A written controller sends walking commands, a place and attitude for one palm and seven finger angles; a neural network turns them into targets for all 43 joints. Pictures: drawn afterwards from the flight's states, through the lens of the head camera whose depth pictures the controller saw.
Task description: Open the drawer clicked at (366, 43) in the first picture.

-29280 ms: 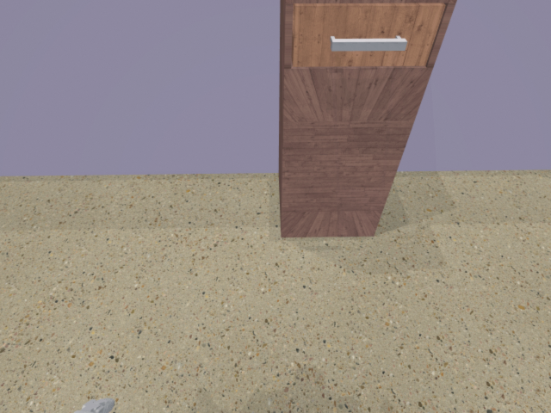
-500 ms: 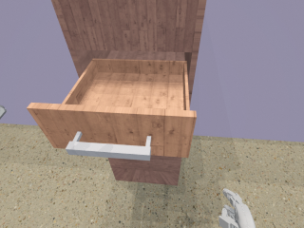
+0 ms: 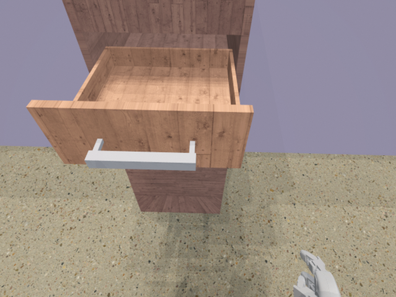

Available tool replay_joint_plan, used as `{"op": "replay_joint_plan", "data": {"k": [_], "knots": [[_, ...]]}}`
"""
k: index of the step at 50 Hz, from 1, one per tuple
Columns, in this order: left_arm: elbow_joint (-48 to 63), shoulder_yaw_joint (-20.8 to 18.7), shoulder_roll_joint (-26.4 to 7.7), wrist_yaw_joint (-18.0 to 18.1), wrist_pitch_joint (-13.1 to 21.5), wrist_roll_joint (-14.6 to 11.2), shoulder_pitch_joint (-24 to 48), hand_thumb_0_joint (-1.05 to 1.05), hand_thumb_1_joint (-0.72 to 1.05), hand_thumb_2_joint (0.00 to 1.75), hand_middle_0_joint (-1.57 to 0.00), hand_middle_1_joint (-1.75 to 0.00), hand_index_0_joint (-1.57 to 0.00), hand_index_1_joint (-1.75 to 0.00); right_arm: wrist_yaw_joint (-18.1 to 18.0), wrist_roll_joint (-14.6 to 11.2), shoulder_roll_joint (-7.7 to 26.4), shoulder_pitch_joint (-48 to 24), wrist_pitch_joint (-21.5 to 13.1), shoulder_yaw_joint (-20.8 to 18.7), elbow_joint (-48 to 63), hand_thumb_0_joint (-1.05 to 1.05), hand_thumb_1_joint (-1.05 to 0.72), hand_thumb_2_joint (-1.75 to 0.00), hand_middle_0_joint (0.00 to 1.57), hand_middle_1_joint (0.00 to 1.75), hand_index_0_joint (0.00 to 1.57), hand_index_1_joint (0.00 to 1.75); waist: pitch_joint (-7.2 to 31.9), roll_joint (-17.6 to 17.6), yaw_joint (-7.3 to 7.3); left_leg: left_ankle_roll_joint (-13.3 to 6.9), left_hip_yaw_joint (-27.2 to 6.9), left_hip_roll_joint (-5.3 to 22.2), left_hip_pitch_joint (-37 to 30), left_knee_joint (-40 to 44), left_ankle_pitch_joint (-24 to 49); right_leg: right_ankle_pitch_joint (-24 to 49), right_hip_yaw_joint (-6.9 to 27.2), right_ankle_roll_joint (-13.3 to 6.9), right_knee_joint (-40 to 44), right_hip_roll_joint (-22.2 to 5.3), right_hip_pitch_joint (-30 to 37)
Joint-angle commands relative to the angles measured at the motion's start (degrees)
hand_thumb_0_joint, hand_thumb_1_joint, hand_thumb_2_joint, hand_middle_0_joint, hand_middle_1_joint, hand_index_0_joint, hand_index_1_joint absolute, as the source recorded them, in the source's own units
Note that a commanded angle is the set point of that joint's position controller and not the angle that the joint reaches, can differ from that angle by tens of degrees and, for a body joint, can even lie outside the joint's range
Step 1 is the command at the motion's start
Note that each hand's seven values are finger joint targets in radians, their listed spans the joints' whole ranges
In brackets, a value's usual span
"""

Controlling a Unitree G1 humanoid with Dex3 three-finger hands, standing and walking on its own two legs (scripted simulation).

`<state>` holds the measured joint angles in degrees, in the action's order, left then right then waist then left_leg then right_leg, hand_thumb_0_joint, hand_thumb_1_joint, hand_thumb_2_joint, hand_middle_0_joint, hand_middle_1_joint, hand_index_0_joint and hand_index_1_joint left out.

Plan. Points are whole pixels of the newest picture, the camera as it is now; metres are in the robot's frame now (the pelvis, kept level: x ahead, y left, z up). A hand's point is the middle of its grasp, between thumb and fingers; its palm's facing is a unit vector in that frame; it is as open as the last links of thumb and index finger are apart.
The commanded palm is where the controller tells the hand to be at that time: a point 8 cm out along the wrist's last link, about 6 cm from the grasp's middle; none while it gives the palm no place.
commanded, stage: step back with the hand held close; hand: left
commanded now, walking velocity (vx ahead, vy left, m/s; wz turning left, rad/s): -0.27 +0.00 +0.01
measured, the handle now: (144, 152) +0.34 +0.13 +0.13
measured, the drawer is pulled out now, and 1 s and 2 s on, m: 0.29 0.29 0.29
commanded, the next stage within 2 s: stop stepping back and stand still in 0.40 s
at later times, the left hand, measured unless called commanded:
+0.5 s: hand out of the picture +0.05 +0.25 +0.34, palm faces +0.69 -0.65 -0.32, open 7.4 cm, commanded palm -0.01 +0.28 +0.32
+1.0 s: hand out of the picture -0.03 +0.25 +0.32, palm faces +0.69 -0.65 -0.32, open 7.4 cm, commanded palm -0.11 +0.25 +0.32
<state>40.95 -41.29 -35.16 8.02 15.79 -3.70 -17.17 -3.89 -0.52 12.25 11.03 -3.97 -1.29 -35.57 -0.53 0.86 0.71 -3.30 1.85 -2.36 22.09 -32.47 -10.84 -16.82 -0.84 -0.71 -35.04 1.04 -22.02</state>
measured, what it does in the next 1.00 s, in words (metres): walks backwards: left foot, then right foot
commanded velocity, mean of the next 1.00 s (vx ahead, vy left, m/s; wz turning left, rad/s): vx -0.03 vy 0.03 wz -0.02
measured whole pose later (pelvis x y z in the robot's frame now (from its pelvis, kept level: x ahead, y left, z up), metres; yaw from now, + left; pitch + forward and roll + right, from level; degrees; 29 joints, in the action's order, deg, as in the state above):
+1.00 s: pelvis -0.23 -0.03 +0.00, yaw +2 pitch +1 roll +0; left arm 29.4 -38.0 -31.8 9.9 12.0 -2.9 -9.7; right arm -3.9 -1.7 12.5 16.5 -5.4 0.3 -36.8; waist 3.6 1.1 -1.8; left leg -1.5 1.5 0.4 22.4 -36.3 -17.0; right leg -23.6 -4.0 -2.1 -33.6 1.0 -16.7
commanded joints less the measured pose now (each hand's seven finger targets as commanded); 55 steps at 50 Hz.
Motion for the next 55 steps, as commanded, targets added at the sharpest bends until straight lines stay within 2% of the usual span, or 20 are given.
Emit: {"op": "replay_joint_plan", "data": {"k": [1, 4, 6, 9, 11, 13, 17, 20, 26, 27, 29, 32, 37, 40, 41, 47, 48, 50, 52, 55], "knots": [[2.2, -3.9, -9.2, 1.2, -0.6, 0.6, 6.3, 0.0, 0.9, 0.9, -0.2, -0.3, -0.2, -0.3, -0.2, -0.3, 9.1, -4.3, -3.2, -3.0, 8.1, 0.0, -0.9, -0.9, 0.2, 0.3, 0.2, 0.3, 6.5, -0.3, -0.87, -0.6, -9.8, 10.8, 6.5, 5.1, -3.9, 4.7, 8.0, -1.8, 6.3, -5.9, 9.6], [6.9, -0.1, -8.2, 1.2, -0.6, 0.8, 8.1, 0.0, 0.9, 0.9, -0.2, -0.3, -0.2, -0.3, 0.4, -1.0, 7.5, -4.5, -2.6, -2.2, 8.3, 0.0, -0.9, -0.9, 0.2, 0.3, 0.2, 0.3, 4.0, -10.5, -0.65, 3.1, -2.3, 2.1, -2.7, -21.5, -17.4, -17.5, 20.7, -6.6, 26.4, -19.3, -9.6], [11.4, -1.7, -11.0, 1.8, -0.5, 1.2, 9.8, 0.0, 0.9, 0.9, -0.2, -0.3, -0.2, -0.3, 0.1, -0.6, 7.7, -5.7, -1.7, -2.2, 8.5, 0.0, -0.9, -0.9, 0.2, 0.3, 0.2, 0.3, 4.2, -10.7, -0.18, 3.6, -2.5, 2.6, -0.5, -32.6, -17.5, -19.6, 20.5, -8.6, 27.4, -20.7, -10.0], [12.8, -2.0, -9.5, 2.3, -0.4, 1.4, 7.6, 0.0, 0.9, 0.9, -0.2, -0.3, -0.2, -0.3, -1.0, 0.1, 5.5, -6.1, -1.8, -0.5, 9.7, 0.0, -0.9, -0.9, 0.2, 0.3, 0.2, 0.3, 5.1, -7.2, -0.01, 3.2, -1.3, 4.8, -4.0, -15.9, -16.5, -3.7, 8.8, -6.4, 19.9, -15.2, -5.9], [14.0, -4.5, -12.5, 3.2, 1.1, 1.2, 9.0, 0.0, 0.9, 0.9, -0.2, -0.3, -0.2, -0.3, -2.0, 0.5, 6.8, -5.0, -1.8, -0.6, 7.9, 0.0, -0.9, -0.9, 0.2, 0.3, 0.2, 0.3, 4.4, 1.8, -0.84, 3.2, -0.9, 4.3, -9.0, 2.1, -12.4, -6.3, 7.3, -4.2, 15.0, -12.2, -7.0], [17.3, -2.5, -7.8, 3.5, 2.9, 1.2, 9.4, 0.0, 0.9, 0.9, -0.2, -0.3, -0.2, -0.3, -2.0, 1.4, 8.5, -4.4, -3.2, -1.2, 9.3, 0.0, -0.9, -0.9, 0.2, 0.3, 0.2, 0.3, 3.2, 23.5, -0.33, -2.5, -20.0, 18.2, 8.3, 19.1, -18.5, -6.8, 0.9, -0.1, -6.7, -2.1, 2.4], [12.6, -5.9, -9.7, 3.2, 2.8, 0.5, 11.6, 0.0, 0.9, 0.9, -0.2, -0.3, -0.2, -0.3, -0.7, 1.5, 6.7, -1.0, -6.1, -3.5, 6.2, 0.0, -0.9, -0.9, 0.2, 0.3, 0.2, 0.3, 12.3, 10.8, -1.45, -4.5, -15.1, 20.8, -1.3, 9.4, 17.2, -11.0, 2.6, 0.7, -20.5, 0.9, 0.8], [7.8, -2.2, -6.0, 1.9, 1.0, 0.5, 11.6, 0.0, 0.9, 0.9, -0.2, -0.3, -0.2, -0.3, 0.9, 0.6, 7.0, -1.7, -6.6, -3.6, 4.3, 0.0, -0.9, -0.9, 0.2, 0.3, 0.2, 0.3, 11.7, 11.4, -1.69, -3.3, -11.2, 19.0, -10.1, 6.7, 31.8, -8.5, -0.2, 1.4, -12.4, 1.3, -0.1], [7.2, -0.6, -7.5, 0.1, -1.5, -0.2, 12.0, 0.0, 0.9, 0.9, -0.2, -0.3, -0.2, -0.3, 2.5, 0.4, 8.3, -4.6, -6.1, -2.6, 5.2, 0.0, -0.9, -0.9, 0.2, 0.3, 0.2, 0.3, 9.1, 9.3, -1.18, -1.6, -10.5, 17.3, -4.2, 9.2, 14.2, -3.6, 0.1, 0.6, 4.3, 0.7, 10.0], [9.0, 0.4, -6.4, -0.1, -1.5, -0.5, 10.9, 0.0, 0.9, 0.9, -0.2, -0.3, -0.2, -0.3, 2.8, -0.3, 7.3, -5.0, -5.4, -2.0, 6.6, 0.0, -0.9, -0.9, 0.2, 0.3, 0.2, 0.3, 9.4, 5.1, -1.16, 0.4, -7.7, 13.3, -1.9, 5.9, 3.1, 0.8, 2.1, -0.9, 11.6, -2.3, 11.4], [13.5, -2.8, -12.0, 0.3, -0.8, -1.1, 7.8, 0.0, 0.9, 0.9, -0.2, -0.3, -0.2, -0.3, 2.7, -1.1, 4.9, -6.2, -3.8, -1.0, 8.3, 0.0, -0.9, -0.9, 0.2, 0.3, 0.2, 0.3, 7.5, -11.5, -0.95, 5.6, -0.2, 2.6, 0.9, -15.1, -11.0, 0.6, 19.0, -7.9, 23.6, -18.5, 4.0], [19.6, -6.5, -12.8, 1.9, 0.5, -0.6, 2.1, 0.0, 0.9, 0.9, -0.2, -0.3, -0.2, -0.3, 2.0, -2.1, 4.1, -6.3, -3.7, 0.0, 9.5, 0.0, -0.9, -0.9, 0.2, 0.3, 0.2, 0.3, 14.3, -9.0, -0.59, 4.3, -3.2, 3.7, 9.8, -23.7, -11.3, 34.8, 12.0, -7.7, 12.6, -17.6, 18.5], [12.4, -5.5, -9.2, 2.9, 1.4, -1.1, 0.9, 0.0, 0.9, 0.9, -0.2, -0.3, -0.2, -0.3, -0.6, 0.1, 5.5, -3.1, -3.7, -0.2, 6.9, 0.0, -0.9, -0.9, 0.2, 0.3, 0.2, 0.3, 8.4, 1.6, -2.72, 2.5, -1.0, 4.6, -11.5, 6.2, -7.6, -6.4, 6.4, -4.2, 12.5, -9.5, 1.6], [1.9, -3.0, -9.0, 2.9, 0.8, 0.1, 10.0, 0.0, 0.9, 0.9, -0.2, -0.3, -0.2, -0.3, -1.5, -0.8, 9.4, -1.8, -4.8, -1.1, 7.1, 0.0, -0.9, -0.9, 0.2, 0.3, 0.2, 0.3, 0.1, 15.0, -2.55, -4.8, -23.1, 18.8, -0.6, 19.8, -33.9, -11.4, -2.3, 0.1, -4.6, 0.7, -1.6], [-1.5, -2.4, -10.5, 2.9, 0.6, 0.5, 14.0, 0.0, 0.9, 0.9, -0.2, -0.3, -0.2, -0.3, -1.6, -0.8, 8.3, -1.6, -5.4, -0.8, 6.8, 0.0, -0.9, -0.9, 0.2, 0.3, 0.2, 0.3, -0.2, 15.3, -3.47, -5.9, -24.8, 20.3, -0.4, 21.2, -33.1, -11.5, -2.6, 0.1, -11.2, 0.1, -3.4], [-4.4, 5.0, -4.8, 0.9, -2.0, 1.2, 9.2, 0.0, 0.9, 0.9, -0.2, -0.3, -0.2, -0.3, -0.7, -1.4, 7.9, -2.6, -4.6, -1.0, 7.3, 0.0, -0.9, -0.9, 0.2, 0.3, 0.2, 0.3, 2.6, 7.4, -1.26, -2.3, -10.0, 12.3, 8.0, 12.9, -24.6, -7.6, -3.5, -0.5, 4.1, -1.1, 13.9], [-1.4, 6.3, -3.6, 0.7, -2.2, 1.3, 6.6, 0.0, 0.9, 0.9, -0.2, -0.3, -0.2, -0.3, -0.3, -1.3, 7.6, -3.0, -4.3, -1.1, 8.0, 0.0, -0.9, -0.9, 0.2, 0.3, 0.2, 0.3, 2.3, 2.3, -1.16, -0.6, -5.9, 8.2, 11.6, 5.2, -24.2, -12.1, 2.7, -2.7, 10.3, -4.0, 16.4], [7.0, 5.8, -5.3, 0.5, -1.3, 1.0, 5.9, 0.0, 0.9, 0.9, -0.2, -0.3, -0.2, -0.3, 0.7, -0.4, 7.4, -5.1, -3.0, -1.5, 8.7, 0.0, -0.9, -0.9, 0.2, 0.3, 0.2, 0.3, -0.3, -14.2, -0.17, 2.7, -0.2, 3.0, 17.0, -23.5, -16.3, -24.7, 29.7, -11.0, 27.9, -22.3, 10.8], [15.6, 3.5, -6.9, 0.9, 1.5, 1.6, 7.4, 0.0, 0.9, 0.9, -0.2, -0.3, -0.2, -0.3, 1.7, -0.3, 7.0, -4.9, -3.9, -1.2, 8.1, 0.0, -0.9, -0.9, 0.2, 0.3, 0.2, 0.3, 4.5, -11.3, -1.22, 3.0, -2.1, 4.3, 15.1, -29.0, -12.5, -9.3, 23.4, -10.1, 24.3, -20.8, 13.3], [23.8, -3.1, -11.4, 2.2, 3.6, 2.0, 3.1, 0.0, 0.9, 0.9, -0.2, -0.3, -0.2, -0.3, 0.7, 0.3, 5.4, -4.3, -4.4, -1.1, 8.9, 0.0, -0.9, -0.9, 0.2, 0.3, 0.2, 0.3, 4.4, -5.0, -1.14, 2.5, -1.6, 7.0, 1.8, -15.1, -10.1, -9.9, 14.1, -9.3, 22.5, -17.4, 2.4]]}}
